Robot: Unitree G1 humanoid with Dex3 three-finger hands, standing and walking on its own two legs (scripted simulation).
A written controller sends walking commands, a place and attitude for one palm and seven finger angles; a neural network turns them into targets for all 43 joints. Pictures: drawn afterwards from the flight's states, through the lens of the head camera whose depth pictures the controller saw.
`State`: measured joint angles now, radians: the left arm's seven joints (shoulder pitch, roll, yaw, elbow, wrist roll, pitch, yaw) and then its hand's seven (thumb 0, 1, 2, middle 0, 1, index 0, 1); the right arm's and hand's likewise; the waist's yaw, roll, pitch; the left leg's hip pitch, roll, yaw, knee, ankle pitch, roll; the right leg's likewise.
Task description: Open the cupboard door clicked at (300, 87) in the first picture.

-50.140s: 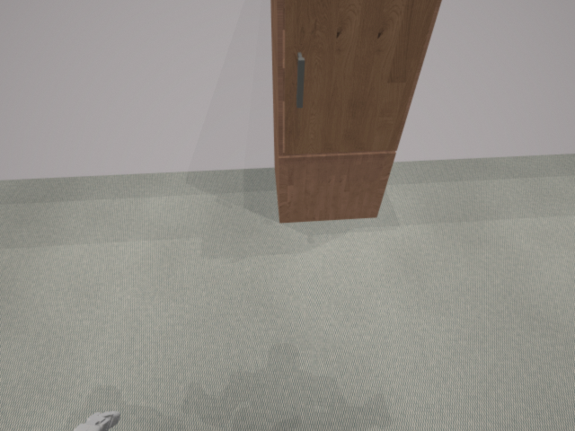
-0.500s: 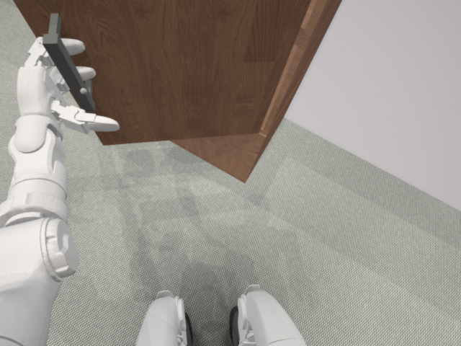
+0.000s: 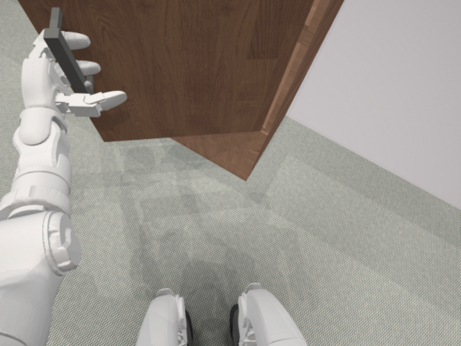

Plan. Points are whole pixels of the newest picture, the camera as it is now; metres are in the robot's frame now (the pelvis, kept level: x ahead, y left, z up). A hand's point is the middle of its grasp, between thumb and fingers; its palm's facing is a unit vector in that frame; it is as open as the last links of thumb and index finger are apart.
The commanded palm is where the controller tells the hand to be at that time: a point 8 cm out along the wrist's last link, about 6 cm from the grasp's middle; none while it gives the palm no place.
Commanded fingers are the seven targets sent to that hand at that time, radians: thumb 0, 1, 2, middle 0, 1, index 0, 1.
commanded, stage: close the thumb around the handle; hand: left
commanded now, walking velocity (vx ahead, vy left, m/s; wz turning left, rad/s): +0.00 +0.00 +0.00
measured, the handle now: (74, 63) +0.57 +0.21 +0.06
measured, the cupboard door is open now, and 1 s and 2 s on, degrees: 38 53 77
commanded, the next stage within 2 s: pull the door open along its arc in 0.40 s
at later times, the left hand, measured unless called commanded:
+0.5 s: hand (92, 83) +0.53 +0.18 +0.06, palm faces +0.07 -1.00 -0.01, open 5.2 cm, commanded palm +0.51 +0.22 +0.06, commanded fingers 0.00 0.90 0.90 -0.40 -1.35 -0.40 -1.35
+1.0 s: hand (105, 139) +0.43 +0.16 +0.06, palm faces +0.05 -1.00 +0.03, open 5.5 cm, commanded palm +0.37 +0.21 +0.06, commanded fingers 0.00 0.90 0.90 -0.40 -1.35 -0.40 -1.35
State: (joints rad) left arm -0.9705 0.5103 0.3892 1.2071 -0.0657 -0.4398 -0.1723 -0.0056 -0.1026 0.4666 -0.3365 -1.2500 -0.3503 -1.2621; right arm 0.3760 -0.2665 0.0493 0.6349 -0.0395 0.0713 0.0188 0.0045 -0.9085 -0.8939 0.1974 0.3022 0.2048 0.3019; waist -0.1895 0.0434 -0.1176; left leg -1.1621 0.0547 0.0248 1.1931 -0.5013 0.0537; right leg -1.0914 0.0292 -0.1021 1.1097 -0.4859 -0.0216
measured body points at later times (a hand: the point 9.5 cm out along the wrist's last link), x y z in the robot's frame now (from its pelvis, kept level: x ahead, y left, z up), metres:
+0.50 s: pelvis +0.01 +0.00 +0.00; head +0.16 +0.02 +0.43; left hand +0.52 +0.24 +0.06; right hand +0.00 -0.26 -0.11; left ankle +0.02 +0.08 -0.64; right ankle +0.01 -0.11 -0.64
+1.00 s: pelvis +0.03 +0.00 +0.03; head +0.14 +0.01 +0.47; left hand +0.42 +0.21 +0.06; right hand +0.09 -0.25 -0.09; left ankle +0.02 +0.08 -0.64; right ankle +0.01 -0.11 -0.64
